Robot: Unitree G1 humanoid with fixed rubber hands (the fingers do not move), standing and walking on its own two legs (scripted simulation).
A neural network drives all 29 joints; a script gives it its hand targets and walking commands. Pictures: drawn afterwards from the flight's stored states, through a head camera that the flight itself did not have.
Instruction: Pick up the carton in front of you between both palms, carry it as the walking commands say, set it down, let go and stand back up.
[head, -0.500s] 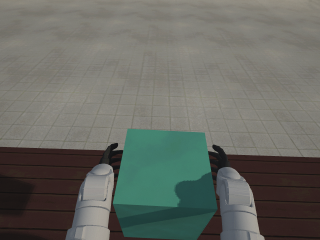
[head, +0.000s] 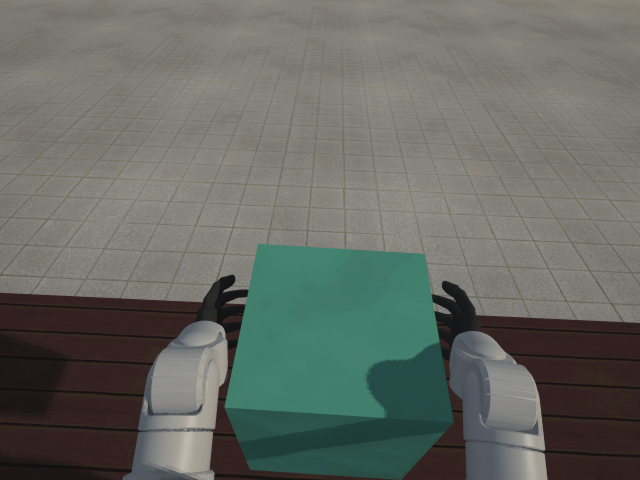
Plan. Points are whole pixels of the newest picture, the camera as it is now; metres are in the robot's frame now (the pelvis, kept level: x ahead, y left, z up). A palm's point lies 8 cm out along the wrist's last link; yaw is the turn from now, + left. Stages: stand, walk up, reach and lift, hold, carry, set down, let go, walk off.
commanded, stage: carry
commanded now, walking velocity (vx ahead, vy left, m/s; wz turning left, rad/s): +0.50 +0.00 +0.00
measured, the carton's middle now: (332, 367) +0.28 -0.01 +0.00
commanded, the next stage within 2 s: none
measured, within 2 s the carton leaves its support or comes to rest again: neither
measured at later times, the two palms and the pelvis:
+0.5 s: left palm (274, 203) +0.54 +0.10 +0.07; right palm (452, 211) +0.54 -0.21 +0.07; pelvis +0.26 -0.05 -0.01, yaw +0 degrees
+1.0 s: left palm (291, 123) +0.83 +0.09 +0.07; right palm (426, 131) +0.81 -0.21 +0.08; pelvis +0.49 -0.04 -0.01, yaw -2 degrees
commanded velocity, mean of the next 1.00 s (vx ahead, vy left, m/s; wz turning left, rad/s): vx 0.24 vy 0.00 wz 0.00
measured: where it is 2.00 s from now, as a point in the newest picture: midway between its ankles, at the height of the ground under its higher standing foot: (336, 430)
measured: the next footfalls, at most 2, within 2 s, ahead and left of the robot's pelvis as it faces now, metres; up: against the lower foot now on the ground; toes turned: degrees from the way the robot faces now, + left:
left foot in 0.08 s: +0.09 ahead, +0.11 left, +0.00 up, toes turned +7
right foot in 0.40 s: +0.35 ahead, -0.13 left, +0.00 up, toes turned -13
